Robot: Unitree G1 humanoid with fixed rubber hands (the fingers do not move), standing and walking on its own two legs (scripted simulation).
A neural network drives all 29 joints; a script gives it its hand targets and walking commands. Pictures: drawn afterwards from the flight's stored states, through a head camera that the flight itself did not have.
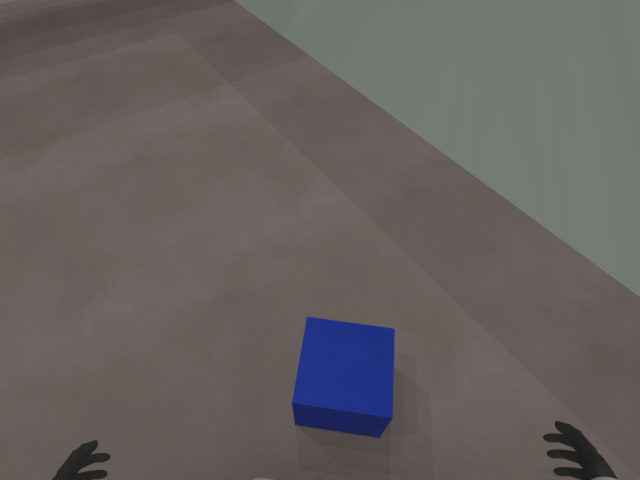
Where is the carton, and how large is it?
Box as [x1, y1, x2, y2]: [292, 317, 394, 437]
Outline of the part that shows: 307,317 292,400 295,424 378,437 392,417 394,329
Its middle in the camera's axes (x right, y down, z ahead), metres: +0.06 +0.41 +1.11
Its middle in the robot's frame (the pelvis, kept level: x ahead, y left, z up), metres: +0.44 -0.06 -0.66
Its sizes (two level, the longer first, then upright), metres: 0.248 0.235 0.234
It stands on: the floor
